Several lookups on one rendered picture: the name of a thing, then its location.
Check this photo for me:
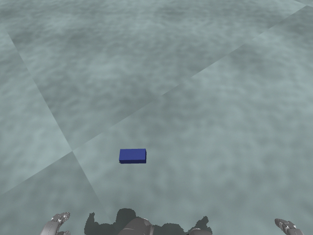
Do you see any left robot hand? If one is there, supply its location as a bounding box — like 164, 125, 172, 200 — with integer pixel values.
39, 212, 71, 235

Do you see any carton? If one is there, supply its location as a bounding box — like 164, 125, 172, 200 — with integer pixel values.
119, 149, 147, 164

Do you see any right robot hand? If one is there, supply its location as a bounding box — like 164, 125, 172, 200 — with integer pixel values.
275, 218, 304, 235

